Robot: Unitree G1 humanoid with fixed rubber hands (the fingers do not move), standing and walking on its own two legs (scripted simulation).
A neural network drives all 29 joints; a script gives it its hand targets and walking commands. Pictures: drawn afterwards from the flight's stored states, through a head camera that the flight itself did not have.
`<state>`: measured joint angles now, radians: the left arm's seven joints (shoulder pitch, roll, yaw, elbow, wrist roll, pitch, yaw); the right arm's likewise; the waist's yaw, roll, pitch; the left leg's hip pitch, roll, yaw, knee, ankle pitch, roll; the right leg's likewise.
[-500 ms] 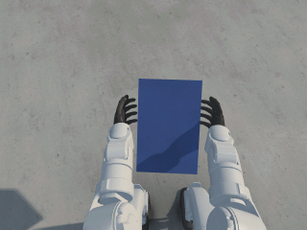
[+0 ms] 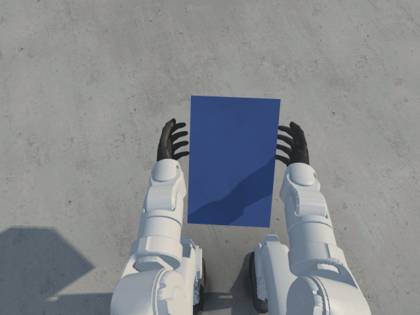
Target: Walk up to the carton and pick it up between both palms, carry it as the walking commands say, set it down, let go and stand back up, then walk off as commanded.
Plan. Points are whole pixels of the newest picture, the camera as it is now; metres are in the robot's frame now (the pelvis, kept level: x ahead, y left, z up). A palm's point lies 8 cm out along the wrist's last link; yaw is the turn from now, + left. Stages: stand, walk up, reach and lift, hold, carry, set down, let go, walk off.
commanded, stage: set down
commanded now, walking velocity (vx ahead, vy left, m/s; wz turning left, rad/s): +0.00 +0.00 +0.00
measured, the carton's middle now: (229, 156) +0.44 -0.01 -0.15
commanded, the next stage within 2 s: none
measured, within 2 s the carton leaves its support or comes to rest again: neither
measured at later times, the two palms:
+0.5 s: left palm (175, 160) +0.43 +0.12 -0.15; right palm (283, 163) +0.42 -0.13 -0.15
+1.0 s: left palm (181, 162) +0.45 +0.12 -0.23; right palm (274, 165) +0.44 -0.13 -0.23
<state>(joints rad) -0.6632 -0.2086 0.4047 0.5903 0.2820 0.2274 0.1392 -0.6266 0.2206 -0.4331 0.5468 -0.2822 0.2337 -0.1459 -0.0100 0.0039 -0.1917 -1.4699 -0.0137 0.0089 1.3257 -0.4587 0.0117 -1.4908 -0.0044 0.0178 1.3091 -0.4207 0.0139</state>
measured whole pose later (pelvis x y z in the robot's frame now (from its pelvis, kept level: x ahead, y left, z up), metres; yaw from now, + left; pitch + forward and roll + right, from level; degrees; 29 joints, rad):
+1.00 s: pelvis -0.03 -0.01 -0.15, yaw +2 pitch +42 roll +0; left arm -1.03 -0.04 0.35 0.78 0.20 0.23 0.20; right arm -0.96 0.10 -0.44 0.67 -0.18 0.25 -0.21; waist -0.03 0.01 -0.10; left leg -2.03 -0.06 -0.03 1.84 -0.55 -0.02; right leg -2.03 0.05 0.04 1.83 -0.53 0.04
